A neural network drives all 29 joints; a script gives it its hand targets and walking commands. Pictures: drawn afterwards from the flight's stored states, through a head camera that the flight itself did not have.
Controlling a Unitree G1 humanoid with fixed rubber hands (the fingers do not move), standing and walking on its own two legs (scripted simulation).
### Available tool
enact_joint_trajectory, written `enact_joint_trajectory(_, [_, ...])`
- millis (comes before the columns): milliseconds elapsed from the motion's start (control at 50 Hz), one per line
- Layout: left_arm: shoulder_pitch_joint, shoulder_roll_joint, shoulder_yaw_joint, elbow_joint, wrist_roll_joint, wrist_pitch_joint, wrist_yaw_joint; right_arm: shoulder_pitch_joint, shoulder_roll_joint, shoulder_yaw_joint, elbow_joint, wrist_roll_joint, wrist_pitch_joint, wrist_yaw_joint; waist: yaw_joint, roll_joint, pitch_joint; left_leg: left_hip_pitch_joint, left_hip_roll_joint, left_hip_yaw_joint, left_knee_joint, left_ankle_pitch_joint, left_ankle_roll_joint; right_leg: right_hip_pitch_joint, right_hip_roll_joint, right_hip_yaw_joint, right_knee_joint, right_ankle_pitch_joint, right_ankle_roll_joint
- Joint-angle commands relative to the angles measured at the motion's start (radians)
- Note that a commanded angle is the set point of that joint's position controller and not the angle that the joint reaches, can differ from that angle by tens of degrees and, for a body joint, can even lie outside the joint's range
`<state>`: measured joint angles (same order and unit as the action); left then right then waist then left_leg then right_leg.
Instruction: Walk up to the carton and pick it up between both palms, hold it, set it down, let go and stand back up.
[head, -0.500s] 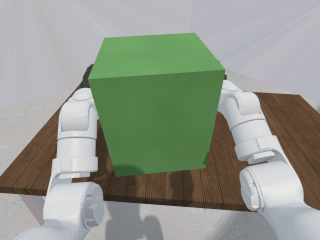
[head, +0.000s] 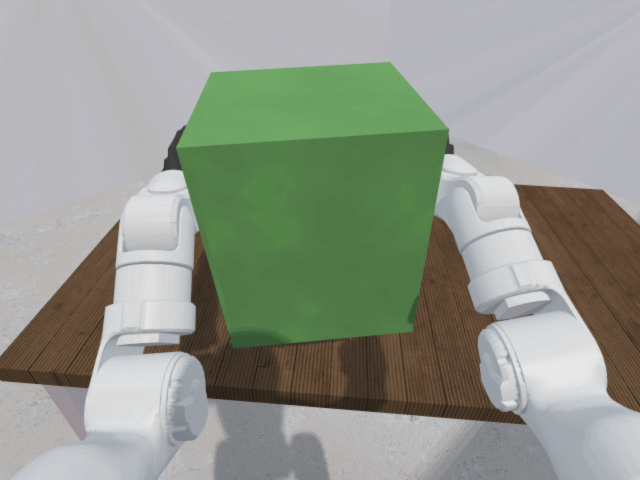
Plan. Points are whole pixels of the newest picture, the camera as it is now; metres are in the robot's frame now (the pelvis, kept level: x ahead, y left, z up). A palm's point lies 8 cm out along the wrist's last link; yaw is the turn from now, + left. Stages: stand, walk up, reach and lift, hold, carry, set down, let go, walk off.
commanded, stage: hold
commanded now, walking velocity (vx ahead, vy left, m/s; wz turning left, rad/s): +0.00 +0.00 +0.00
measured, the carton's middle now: (312, 203) +0.35 +0.00 +0.24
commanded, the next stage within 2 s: none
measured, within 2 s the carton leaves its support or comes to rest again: neither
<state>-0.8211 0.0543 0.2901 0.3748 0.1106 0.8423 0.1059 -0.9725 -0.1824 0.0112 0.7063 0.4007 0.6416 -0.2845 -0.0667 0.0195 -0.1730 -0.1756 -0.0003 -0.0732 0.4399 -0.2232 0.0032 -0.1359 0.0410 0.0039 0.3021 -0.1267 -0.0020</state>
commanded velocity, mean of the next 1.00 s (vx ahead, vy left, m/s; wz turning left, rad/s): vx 0.00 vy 0.00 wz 0.00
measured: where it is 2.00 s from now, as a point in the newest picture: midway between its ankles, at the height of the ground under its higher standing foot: outside the picture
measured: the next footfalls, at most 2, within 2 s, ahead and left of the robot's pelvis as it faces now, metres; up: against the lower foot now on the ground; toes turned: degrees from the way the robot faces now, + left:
none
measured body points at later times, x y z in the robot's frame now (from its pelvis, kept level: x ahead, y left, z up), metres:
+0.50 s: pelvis +0.00 +0.00 +0.00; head -0.08 +0.01 +0.44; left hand +0.39 +0.15 +0.25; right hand +0.39 -0.15 +0.26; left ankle +0.01 +0.11 -0.75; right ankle +0.02 -0.12 -0.75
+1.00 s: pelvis +0.00 +0.00 +0.00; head -0.08 +0.01 +0.44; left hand +0.38 +0.15 +0.25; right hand +0.39 -0.15 +0.27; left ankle +0.01 +0.11 -0.75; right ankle +0.02 -0.12 -0.75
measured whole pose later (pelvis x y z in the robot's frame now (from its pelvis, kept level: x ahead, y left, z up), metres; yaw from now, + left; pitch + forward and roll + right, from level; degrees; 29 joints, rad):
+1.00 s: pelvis +0.00 +0.00 +0.00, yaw +0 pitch -2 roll -2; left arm -0.80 0.05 0.29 0.35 0.11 0.85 0.10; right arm -0.96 -0.19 0.02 0.68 0.42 0.65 -0.29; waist -0.07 0.02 -0.17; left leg -0.17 0.00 -0.09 0.44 -0.23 0.00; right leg -0.13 0.05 0.02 0.30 -0.13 0.00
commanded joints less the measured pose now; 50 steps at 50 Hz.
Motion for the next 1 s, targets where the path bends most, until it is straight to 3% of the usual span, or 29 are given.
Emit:
enact_joint_trajectory(0, [-1.055, -0.644, -0.435, -0.231, -0.175, -0.113, -0.158, -0.947, 0.839, 0.266, -0.399, 0.184, -0.027, 0.137, -0.01, 0.021, -0.456, 0.068, -0.047, -0.001, -0.058, 0.237, -0.037, 0.192, 0.043, 0.015, -0.004, 0.192, 0.042])
enact_joint_trajectory(980, [-1.045, -0.652, -0.454, -0.268, -0.18, -0.104, -0.157, -0.924, 0.824, 0.277, -0.418, 0.199, -0.015, 0.134, -0.015, 0.035, -0.451, 0.089, -0.041, -0.007, -0.05, 0.28, -0.049, 0.186, 0.046, 0.018, -0.003, 0.211, 0.039])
